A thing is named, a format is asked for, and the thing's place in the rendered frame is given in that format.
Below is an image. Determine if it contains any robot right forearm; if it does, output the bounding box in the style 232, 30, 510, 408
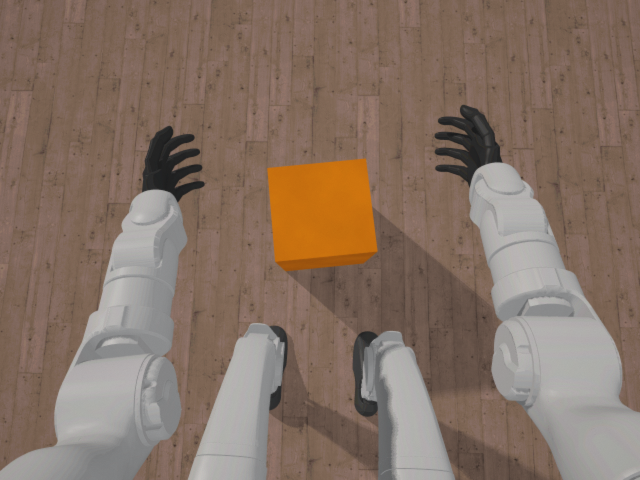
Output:
469, 162, 622, 394

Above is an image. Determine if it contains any robot right hand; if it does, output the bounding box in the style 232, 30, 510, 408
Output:
435, 105, 503, 187

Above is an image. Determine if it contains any robot left forearm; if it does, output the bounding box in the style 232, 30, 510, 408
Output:
54, 190, 187, 440

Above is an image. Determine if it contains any carton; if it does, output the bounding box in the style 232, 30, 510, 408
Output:
267, 159, 378, 271

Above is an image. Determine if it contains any robot right foot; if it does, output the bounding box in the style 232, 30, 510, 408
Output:
353, 331, 378, 417

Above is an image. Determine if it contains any right robot thigh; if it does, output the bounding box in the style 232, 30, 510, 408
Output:
363, 341, 455, 480

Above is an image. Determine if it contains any robot left hand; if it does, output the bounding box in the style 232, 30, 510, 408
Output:
142, 126, 205, 202

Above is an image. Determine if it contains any robot left upper arm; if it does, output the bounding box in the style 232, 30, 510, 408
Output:
0, 353, 181, 480

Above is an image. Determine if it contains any robot right upper arm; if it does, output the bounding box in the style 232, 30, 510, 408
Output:
491, 316, 640, 480

